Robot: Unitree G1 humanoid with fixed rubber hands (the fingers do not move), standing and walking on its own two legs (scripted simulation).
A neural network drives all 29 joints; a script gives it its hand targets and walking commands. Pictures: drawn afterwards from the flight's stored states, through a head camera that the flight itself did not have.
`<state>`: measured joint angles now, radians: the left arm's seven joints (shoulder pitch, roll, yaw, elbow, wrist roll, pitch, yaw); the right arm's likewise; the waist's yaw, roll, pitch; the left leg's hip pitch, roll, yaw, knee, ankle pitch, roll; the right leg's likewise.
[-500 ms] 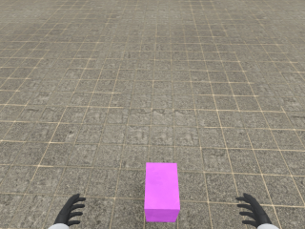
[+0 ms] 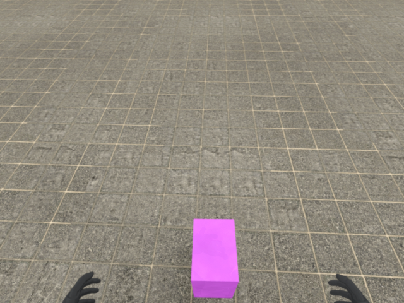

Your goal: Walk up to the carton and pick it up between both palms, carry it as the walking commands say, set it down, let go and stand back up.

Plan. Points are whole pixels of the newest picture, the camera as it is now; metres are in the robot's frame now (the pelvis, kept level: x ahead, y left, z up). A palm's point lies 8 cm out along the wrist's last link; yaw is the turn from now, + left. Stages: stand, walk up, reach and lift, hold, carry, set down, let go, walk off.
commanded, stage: stand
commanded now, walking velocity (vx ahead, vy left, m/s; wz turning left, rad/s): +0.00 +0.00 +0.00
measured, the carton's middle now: (213, 259) +0.39 -0.02 -0.63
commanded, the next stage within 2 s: none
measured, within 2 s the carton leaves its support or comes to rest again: neither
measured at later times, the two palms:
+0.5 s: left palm out of the picture +0.08 +0.30 -0.10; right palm out of the picture +0.09 -0.30 -0.09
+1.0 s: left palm out of the picture +0.06 +0.31 -0.10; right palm out of the picture +0.06 -0.31 -0.10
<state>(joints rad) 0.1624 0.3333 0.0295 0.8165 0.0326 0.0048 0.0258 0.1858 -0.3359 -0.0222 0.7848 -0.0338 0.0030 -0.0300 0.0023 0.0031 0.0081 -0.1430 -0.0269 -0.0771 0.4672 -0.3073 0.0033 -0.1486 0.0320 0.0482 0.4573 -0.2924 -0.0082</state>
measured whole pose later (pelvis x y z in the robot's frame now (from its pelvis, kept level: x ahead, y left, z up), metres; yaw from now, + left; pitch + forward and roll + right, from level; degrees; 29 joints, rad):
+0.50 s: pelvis -0.01 +0.00 +0.00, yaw +0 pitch -2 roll +0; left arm 0.15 0.36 0.01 0.94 0.03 0.00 0.02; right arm 0.17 -0.37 -0.01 0.92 -0.03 -0.01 -0.02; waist 0.01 0.00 0.02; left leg -0.10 -0.02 -0.07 0.40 -0.25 0.00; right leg -0.11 0.03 0.05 0.40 -0.24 -0.01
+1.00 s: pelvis -0.02 +0.00 +0.01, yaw +0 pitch -3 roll +0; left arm 0.13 0.38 0.01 1.02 0.02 -0.01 0.01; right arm 0.15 -0.38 0.00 1.00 -0.02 -0.01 -0.02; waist 0.01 0.00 0.03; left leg -0.10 -0.02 -0.07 0.36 -0.22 0.00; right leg -0.11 0.03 0.05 0.36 -0.21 -0.01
